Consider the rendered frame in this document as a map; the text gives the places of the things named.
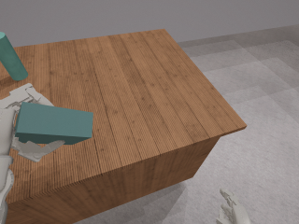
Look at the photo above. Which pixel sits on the left robot forearm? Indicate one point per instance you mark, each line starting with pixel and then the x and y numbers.
pixel 6 183

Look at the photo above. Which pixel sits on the sponge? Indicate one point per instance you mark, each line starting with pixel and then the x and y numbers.
pixel 44 124

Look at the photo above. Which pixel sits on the right robot hand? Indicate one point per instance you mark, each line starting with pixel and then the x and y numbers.
pixel 238 214

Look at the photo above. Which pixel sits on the table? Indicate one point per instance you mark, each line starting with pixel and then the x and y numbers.
pixel 156 117

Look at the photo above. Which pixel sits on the left robot hand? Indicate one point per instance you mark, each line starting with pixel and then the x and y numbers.
pixel 9 107

